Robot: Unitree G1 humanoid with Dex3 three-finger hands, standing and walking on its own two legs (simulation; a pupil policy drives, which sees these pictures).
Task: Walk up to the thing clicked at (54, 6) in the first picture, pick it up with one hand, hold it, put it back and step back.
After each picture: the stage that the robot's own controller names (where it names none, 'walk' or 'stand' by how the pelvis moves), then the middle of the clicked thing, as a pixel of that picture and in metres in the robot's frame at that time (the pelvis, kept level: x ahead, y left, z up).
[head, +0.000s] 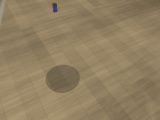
stand; (54, 7) +2.11 +0.32 -0.72
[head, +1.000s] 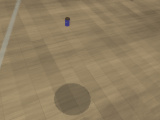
walk; (67, 21) +1.98 +0.09 -0.70
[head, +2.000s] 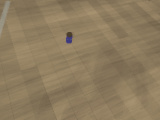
walk; (69, 37) +1.32 +0.02 -0.71
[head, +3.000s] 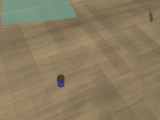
walk; (60, 81) +0.83 +0.11 -0.71
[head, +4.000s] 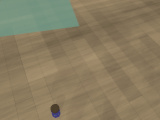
walk; (55, 111) +0.51 +0.16 -0.70
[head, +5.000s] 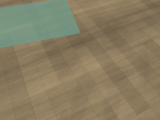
stand; out of the picture +0.38 +0.15 -0.70
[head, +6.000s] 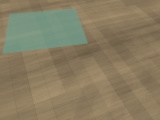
stand; out of the picture +0.36 +0.12 -0.72
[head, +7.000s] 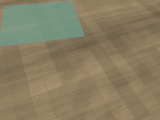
stand; out of the picture +0.38 +0.13 -0.72
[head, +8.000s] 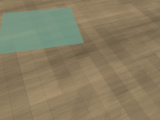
stand; out of the picture +0.33 +0.13 -0.72
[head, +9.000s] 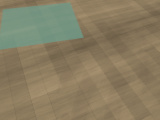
stand; out of the picture +0.38 +0.14 -0.72
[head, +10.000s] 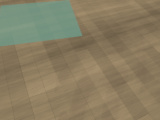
stand; out of the picture +0.37 +0.13 -0.72
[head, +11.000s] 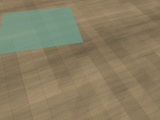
stand; out of the picture +0.34 +0.14 -0.73
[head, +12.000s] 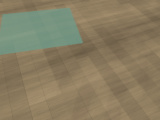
stand; out of the picture +0.34 +0.14 -0.73
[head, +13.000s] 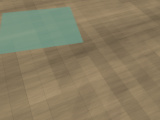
go down; out of the picture +0.34 +0.14 -0.73
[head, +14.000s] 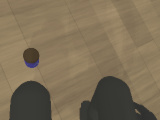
go down; (31, 58) +0.45 +0.14 -0.33
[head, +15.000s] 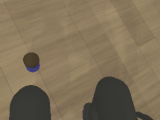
approach; (32, 62) +0.45 +0.14 -0.33
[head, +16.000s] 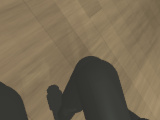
close in; out of the picture +0.45 +0.19 -0.24
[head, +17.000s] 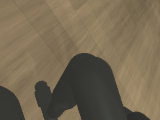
close; out of the picture +0.45 +0.20 -0.24
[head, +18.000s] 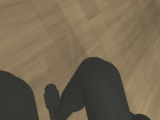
lift; out of the picture +0.39 +0.19 -0.22
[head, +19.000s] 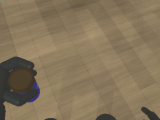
lift; (25, 86) +0.32 +0.16 +0.00
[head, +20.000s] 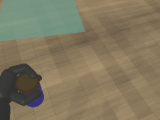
hold; (31, 90) +0.32 +0.16 +0.02
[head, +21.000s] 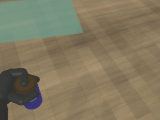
hold; (29, 92) +0.32 +0.17 +0.01
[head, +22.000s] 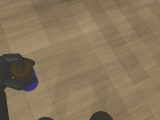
crouch; (25, 76) +0.37 +0.16 -0.06
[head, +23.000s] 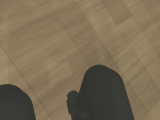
lower; out of the picture +0.48 +0.20 -0.15
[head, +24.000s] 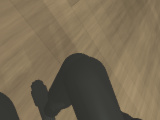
lower; out of the picture +0.46 +0.24 -0.25
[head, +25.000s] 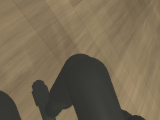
lower; out of the picture +0.46 +0.23 -0.25
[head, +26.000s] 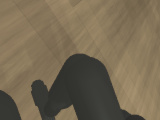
lower; out of the picture +0.46 +0.23 -0.25
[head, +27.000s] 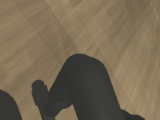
lower; out of the picture +0.46 +0.22 -0.25
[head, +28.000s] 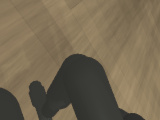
open; out of the picture +0.46 +0.20 -0.26
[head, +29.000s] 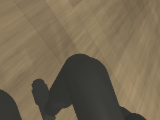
stand; out of the picture +0.45 +0.20 -0.26
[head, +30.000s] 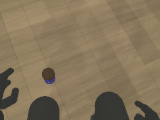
walk; (49, 76) +0.44 +0.12 -0.43
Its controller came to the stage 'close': yes
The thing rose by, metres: 0.73
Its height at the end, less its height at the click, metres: +0.00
